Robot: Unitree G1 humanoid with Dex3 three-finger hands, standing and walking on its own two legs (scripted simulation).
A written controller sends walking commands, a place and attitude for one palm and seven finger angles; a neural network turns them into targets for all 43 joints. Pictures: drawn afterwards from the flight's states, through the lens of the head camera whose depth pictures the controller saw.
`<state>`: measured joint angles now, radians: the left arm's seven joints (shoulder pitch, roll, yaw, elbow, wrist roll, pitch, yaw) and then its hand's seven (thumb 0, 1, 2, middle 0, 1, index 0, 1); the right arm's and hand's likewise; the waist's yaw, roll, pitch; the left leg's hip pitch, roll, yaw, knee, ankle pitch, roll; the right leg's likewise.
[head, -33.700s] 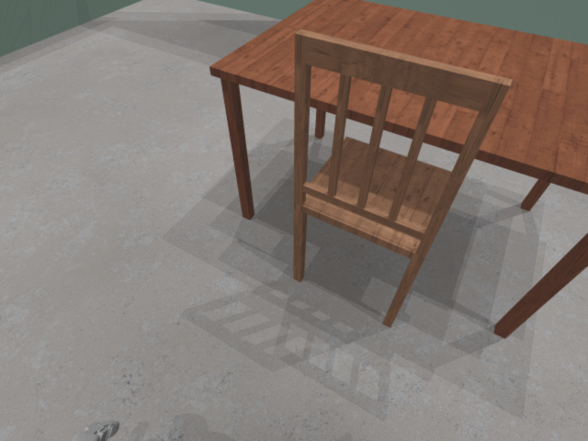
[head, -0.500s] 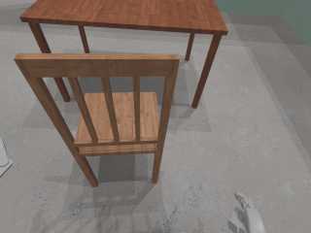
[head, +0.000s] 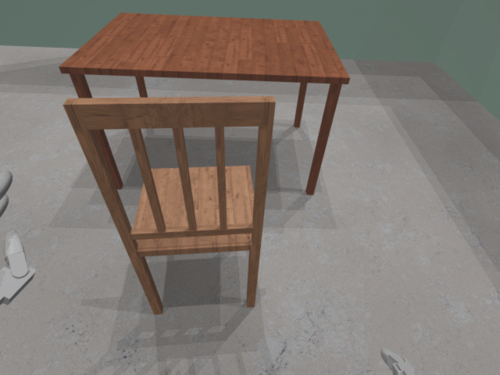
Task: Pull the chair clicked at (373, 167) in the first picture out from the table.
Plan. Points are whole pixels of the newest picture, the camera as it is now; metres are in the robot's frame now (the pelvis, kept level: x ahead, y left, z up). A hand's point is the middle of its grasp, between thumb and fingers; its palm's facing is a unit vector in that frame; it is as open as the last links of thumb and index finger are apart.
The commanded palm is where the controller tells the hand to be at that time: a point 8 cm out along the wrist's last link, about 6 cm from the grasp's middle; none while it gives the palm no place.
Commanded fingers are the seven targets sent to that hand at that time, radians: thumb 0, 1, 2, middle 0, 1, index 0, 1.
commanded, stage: stop stepping back and stand still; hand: left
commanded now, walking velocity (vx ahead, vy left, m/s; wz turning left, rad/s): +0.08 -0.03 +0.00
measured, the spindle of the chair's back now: (186, 184) +0.58 +0.18 -0.06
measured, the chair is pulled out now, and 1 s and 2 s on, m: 0.53 0.53 0.53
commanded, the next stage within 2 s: let the arm hang, fingers relaxed in 0.18 s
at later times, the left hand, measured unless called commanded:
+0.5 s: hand out of the picture +0.14 +0.16 -0.13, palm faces +0.02 -0.98 -0.21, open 7.4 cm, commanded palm none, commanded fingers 0.00 0.90 0.90 -0.20 -0.30 -0.20 -0.30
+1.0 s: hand out of the picture -0.03 +0.16 -0.16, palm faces +0.04 -0.97 -0.22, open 7.3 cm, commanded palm none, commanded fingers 0.00 0.90 0.90 -0.20 -0.30 -0.20 -0.30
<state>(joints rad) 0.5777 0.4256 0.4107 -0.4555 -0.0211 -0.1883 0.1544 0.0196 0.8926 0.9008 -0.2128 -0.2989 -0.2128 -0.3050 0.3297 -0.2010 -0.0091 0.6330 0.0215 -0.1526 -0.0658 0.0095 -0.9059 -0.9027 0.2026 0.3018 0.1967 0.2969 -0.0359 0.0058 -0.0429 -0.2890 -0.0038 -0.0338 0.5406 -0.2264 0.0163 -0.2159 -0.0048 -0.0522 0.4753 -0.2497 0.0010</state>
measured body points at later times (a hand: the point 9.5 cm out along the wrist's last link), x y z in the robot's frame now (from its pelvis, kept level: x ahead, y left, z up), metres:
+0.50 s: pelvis +0.00 -0.01 +0.00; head +0.00 -0.02 +0.45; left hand +0.13 +0.21 -0.11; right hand +0.12 -0.25 -0.13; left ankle +0.04 +0.11 -0.73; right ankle +0.01 -0.12 -0.73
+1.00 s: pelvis +0.00 -0.02 +0.00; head +0.01 -0.03 +0.45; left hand -0.03 +0.21 -0.15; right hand -0.04 -0.23 -0.16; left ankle +0.04 +0.11 -0.73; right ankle +0.01 -0.12 -0.73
